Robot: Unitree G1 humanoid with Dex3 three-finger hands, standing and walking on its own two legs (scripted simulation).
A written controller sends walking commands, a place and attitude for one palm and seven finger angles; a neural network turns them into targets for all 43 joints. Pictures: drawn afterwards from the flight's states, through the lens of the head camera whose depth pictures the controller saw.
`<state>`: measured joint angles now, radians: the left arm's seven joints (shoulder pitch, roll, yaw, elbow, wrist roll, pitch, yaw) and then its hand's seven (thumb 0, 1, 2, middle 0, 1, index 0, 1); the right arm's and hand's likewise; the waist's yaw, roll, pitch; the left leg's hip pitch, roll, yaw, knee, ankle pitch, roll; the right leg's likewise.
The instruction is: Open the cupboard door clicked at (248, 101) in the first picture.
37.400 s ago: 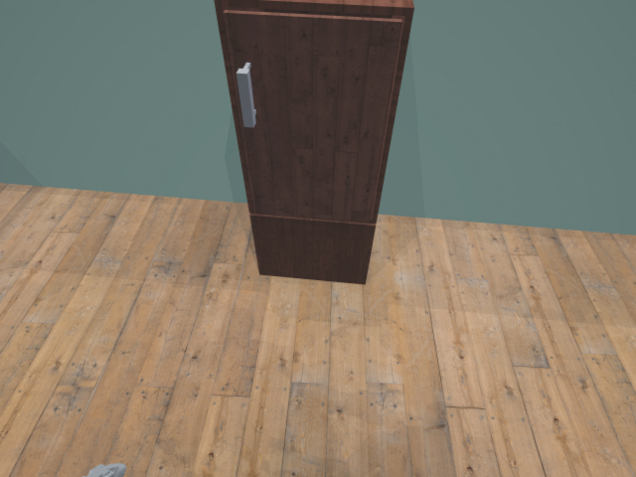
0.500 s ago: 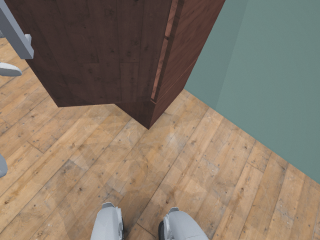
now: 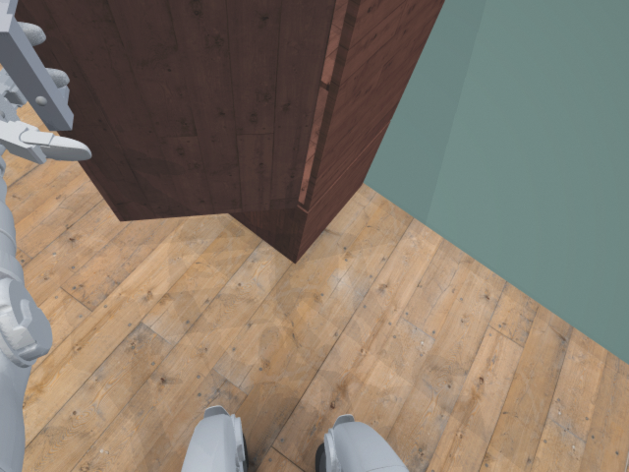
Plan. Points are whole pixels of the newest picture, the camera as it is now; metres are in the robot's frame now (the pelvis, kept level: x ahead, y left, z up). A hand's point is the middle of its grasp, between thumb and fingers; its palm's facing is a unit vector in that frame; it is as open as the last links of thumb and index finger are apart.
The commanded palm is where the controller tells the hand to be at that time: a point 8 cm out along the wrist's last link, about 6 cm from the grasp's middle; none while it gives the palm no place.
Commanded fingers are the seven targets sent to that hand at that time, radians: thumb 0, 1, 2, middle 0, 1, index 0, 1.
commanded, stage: slide the fingers in behind the handle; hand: left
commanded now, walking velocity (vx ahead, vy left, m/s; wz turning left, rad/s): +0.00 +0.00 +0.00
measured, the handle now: (36, 65) +0.57 +0.28 +0.10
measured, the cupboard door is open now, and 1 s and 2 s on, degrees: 46 47 66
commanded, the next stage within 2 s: close the thumb around the handle in 0.54 s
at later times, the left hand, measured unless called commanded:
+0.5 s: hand (48, 108) +0.51 +0.25 +0.10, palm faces +0.07 -1.00 +0.00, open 14.0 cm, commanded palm +0.49 +0.29 +0.09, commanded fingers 0.00 -0.50 0.30 -0.30 -1.20 -0.30 -1.20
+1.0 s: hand (49, 104) +0.51 +0.25 +0.10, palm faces +0.08 -1.00 +0.00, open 10.3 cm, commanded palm +0.50 +0.28 +0.09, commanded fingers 0.00 0.56 0.76 -0.38 -1.31 -0.38 -1.31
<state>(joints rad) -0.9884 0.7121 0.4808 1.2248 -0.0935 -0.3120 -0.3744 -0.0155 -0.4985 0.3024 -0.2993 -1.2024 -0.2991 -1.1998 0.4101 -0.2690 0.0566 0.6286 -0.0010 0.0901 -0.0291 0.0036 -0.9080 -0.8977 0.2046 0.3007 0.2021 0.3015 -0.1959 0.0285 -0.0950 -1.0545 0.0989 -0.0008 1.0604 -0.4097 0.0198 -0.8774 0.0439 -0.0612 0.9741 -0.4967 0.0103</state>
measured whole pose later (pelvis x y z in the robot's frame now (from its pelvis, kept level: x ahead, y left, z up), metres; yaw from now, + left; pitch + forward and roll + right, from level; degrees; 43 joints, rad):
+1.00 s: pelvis +0.00 +0.00 +0.00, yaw +0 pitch +22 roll -5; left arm -0.97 0.68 0.46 1.23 -0.10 -0.33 -0.34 -0.01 0.05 0.54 -0.33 -1.26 -0.34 -1.26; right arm 0.41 -0.27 0.05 0.64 0.00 0.08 -0.03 0.00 -0.91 -0.90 0.20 0.30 0.20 0.30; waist -0.19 0.03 -0.10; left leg -1.04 0.10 0.00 1.05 -0.40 0.01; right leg -0.87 0.05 -0.06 0.98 -0.50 0.00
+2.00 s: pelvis +0.02 -0.01 +0.02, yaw +0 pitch +16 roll -2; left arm -0.32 0.26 0.34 0.52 -0.23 -0.28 -0.07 0.00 0.64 0.73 -0.32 -1.33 -0.33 -1.27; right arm 0.33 -0.24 0.00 0.55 0.02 0.07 0.01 0.01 -0.91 -0.90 0.20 0.30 0.20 0.30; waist -0.07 0.03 -0.16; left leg -0.80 0.08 0.06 0.93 -0.41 0.01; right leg -0.67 0.02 -0.01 0.89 -0.50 0.01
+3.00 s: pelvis +0.01 -0.05 +0.03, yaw +5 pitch +9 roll +1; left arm 0.03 -0.03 -0.06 0.21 -0.03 -0.30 0.42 0.00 0.07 0.54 -0.35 -1.26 -0.36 -1.26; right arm 0.20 -0.19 0.00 0.59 -0.06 0.06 0.00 0.01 -0.91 -0.90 0.20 0.30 0.20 0.30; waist 0.00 0.03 -0.13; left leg -0.67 0.04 0.00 0.88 -0.37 -0.04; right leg -0.54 0.00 -0.07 0.91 -0.53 -0.04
